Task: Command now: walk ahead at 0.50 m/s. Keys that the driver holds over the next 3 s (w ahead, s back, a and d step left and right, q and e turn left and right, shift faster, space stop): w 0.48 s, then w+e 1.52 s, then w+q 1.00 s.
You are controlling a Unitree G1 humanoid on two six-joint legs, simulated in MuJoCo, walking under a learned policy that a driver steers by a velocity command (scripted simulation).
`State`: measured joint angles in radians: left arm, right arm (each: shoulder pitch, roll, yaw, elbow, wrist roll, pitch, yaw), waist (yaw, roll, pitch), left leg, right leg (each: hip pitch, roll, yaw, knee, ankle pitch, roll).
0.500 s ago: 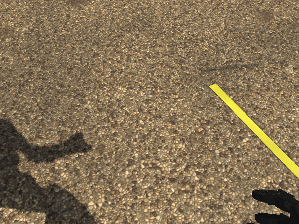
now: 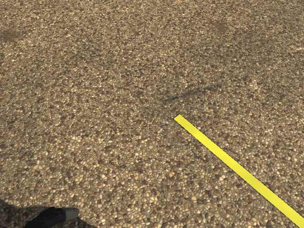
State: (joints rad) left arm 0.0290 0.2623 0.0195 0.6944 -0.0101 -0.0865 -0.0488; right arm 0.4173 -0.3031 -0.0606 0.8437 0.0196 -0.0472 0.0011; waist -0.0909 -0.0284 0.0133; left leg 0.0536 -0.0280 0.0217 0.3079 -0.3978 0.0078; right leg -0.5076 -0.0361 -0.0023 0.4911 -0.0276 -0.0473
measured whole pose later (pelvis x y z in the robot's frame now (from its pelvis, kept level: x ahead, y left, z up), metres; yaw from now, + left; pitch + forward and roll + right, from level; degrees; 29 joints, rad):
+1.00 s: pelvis +0.53 +0.02 +0.01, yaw -14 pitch +1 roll +2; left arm 0.10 0.25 0.06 0.75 -0.02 -0.02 -0.05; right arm 0.31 -0.27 -0.07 0.89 0.00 -0.07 -0.01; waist -0.07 -0.03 0.03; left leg 0.10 -0.02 0.27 0.22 -0.33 0.00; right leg -0.63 -0.09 -0.02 0.65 -0.01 -0.04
